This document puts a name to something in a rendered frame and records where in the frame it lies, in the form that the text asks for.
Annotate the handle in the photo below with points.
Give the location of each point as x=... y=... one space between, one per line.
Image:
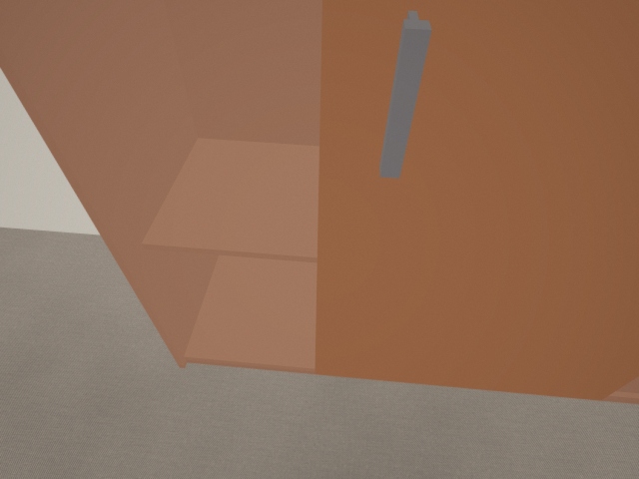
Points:
x=414 y=40

